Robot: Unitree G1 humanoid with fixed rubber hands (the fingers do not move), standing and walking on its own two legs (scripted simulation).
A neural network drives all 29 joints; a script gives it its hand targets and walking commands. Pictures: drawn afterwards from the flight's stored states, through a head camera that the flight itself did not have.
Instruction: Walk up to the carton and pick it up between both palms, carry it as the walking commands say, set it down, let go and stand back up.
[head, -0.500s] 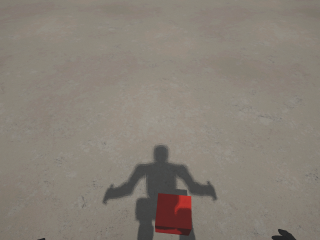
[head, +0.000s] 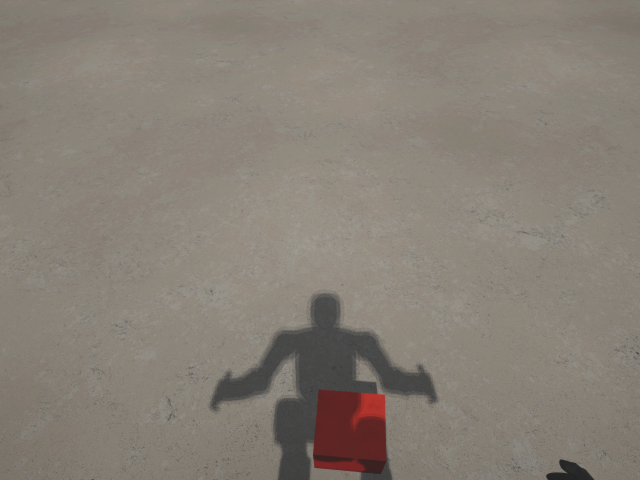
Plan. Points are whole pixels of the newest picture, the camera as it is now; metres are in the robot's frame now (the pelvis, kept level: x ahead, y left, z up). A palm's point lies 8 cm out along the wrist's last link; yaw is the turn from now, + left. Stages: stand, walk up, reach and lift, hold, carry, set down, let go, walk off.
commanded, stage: walk up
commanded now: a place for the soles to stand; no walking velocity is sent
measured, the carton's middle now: (349, 431) +0.40 -0.04 -0.70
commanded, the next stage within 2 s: reach and lift in 0.18 s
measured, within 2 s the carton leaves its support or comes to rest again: neither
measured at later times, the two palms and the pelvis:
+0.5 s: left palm (115, 476) +0.17 +0.29 -0.10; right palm out of the picture +0.16 -0.30 -0.10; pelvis -0.03 -0.01 -0.01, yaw -4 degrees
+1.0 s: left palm (199, 399) +0.29 +0.22 -0.16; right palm (506, 421) +0.26 -0.26 -0.15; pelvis -0.07 -0.01 -0.07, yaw -4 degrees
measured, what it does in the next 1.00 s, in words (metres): lowers itself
